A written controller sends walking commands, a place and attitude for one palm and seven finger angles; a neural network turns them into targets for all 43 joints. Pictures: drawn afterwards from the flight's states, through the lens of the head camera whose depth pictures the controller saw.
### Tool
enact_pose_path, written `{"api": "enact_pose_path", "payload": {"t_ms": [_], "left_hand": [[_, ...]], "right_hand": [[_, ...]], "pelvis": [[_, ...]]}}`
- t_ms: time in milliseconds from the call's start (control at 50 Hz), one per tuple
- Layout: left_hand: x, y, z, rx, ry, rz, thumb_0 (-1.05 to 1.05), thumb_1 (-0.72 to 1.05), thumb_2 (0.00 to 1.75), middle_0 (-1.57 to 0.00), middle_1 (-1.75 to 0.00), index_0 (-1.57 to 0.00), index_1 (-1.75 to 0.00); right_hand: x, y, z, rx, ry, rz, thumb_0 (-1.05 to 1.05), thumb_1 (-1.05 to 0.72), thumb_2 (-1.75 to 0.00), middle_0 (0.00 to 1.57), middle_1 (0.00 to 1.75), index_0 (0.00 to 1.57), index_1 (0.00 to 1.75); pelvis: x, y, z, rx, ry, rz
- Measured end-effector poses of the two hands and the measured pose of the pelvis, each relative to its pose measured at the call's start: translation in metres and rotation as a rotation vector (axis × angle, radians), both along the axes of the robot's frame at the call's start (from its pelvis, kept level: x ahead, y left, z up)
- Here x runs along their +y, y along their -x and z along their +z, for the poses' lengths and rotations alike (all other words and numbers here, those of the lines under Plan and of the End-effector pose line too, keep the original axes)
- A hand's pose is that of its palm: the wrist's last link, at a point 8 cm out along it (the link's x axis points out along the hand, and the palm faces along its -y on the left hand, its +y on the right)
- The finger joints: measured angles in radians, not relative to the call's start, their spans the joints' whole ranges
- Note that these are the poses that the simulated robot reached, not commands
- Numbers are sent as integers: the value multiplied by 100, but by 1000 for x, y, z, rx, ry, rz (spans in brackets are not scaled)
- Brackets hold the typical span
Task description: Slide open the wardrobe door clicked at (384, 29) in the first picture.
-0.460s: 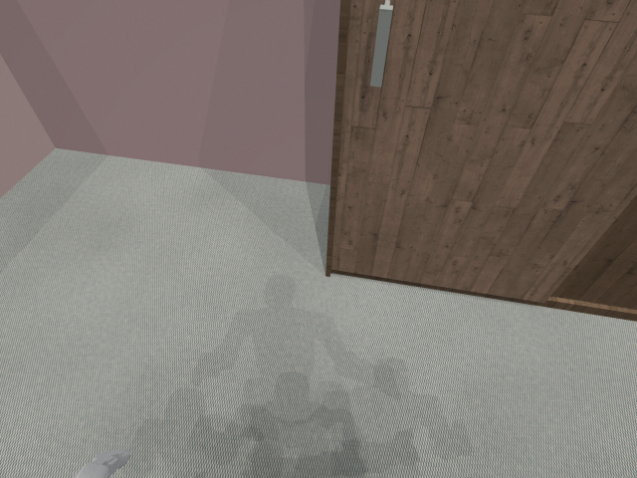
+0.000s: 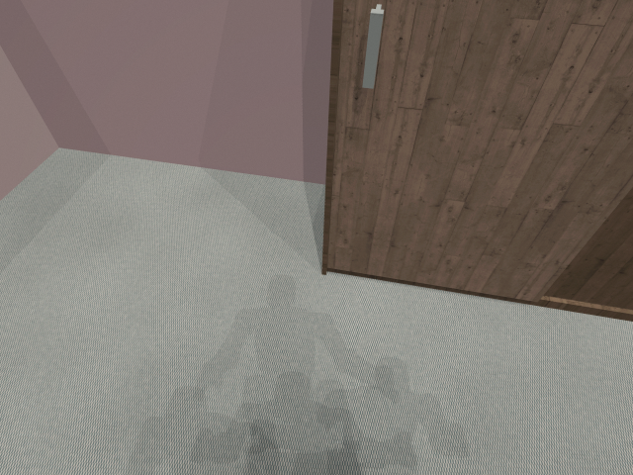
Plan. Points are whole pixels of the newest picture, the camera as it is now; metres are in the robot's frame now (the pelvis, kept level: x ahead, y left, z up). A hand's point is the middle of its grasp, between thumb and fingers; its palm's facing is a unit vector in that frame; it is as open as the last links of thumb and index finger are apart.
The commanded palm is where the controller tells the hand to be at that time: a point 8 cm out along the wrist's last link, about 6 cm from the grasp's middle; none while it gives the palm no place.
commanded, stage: stand and wait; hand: left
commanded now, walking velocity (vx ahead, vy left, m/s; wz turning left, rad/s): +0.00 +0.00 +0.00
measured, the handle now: (373, 46) +0.93 -0.07 +0.14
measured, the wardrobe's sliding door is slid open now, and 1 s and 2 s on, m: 0.00 0.00 0.00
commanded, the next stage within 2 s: look at it before walking up in 0.36 s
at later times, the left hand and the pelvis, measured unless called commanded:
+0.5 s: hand out of the picture +0.08 +0.24 -0.15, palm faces -0.03 -0.94 -0.34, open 7.4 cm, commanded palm none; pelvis -0.01 -0.01 +0.00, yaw +0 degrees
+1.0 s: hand out of the picture +0.07 +0.24 -0.15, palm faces -0.03 -0.94 -0.34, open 7.4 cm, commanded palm none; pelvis -0.01 -0.01 +0.00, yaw +0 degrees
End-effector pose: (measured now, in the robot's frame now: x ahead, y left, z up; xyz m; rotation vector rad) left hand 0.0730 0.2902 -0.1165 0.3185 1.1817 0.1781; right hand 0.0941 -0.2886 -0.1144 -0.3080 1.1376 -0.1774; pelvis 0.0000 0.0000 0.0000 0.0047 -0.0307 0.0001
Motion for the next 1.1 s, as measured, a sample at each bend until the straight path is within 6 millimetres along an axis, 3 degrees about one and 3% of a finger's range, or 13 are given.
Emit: {"api": "enact_pose_path", "payload": {"t_ms": [140, 340, 1100], "left_hand": [[-1, 11, 1, 25, -10, 8, 0, 90, 89, -20, -30, -21, -30], [-6, 7, 4, 8, -12, -1, 0, 90, 89, -20, -30, -21, -30], [-10, 8, 3, 18, -4, 6, 0, 90, 89, -20, -30, -21, -30]], "right_hand": [[-10, 23, -3, 54, 5, -24, 0, -90, -90, 20, 30, 20, 30], [-13, 38, -5, 75, -3, -36, 0, -90, -90, 20, 30, 20, 30], [-16, 29, -1, 70, 2, -27, 0, -90, -90, 20, 30, 20, 30]], "pelvis": [[-5, 4, 1, -3, 1, -1], [-9, 9, 3, -6, 0, -3], [-13, 7, 5, -1, 3, -1]]}}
